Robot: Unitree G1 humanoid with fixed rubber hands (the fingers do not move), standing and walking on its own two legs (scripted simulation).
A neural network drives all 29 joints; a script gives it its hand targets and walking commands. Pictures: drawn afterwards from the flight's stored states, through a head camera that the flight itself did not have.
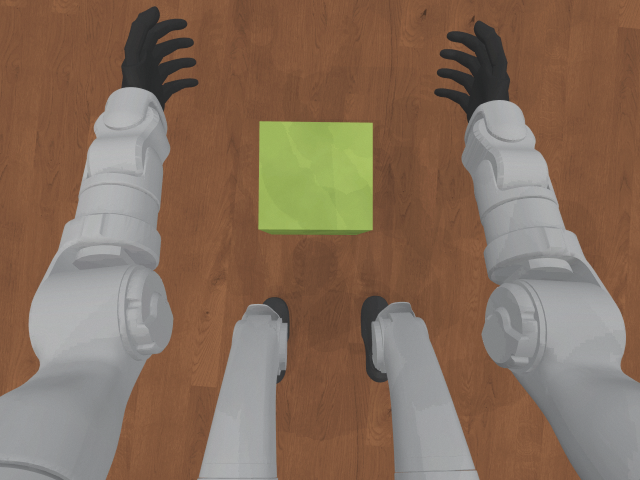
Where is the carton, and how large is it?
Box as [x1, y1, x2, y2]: [258, 121, 372, 234]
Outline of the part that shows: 260,121 258,220 259,229 272,234 357,234 372,229 372,123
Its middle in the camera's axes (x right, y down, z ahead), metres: -0.01 -0.11 +0.83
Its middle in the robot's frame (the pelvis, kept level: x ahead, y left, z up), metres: +0.48 +0.01 -0.50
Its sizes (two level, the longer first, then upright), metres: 0.210 0.200 0.250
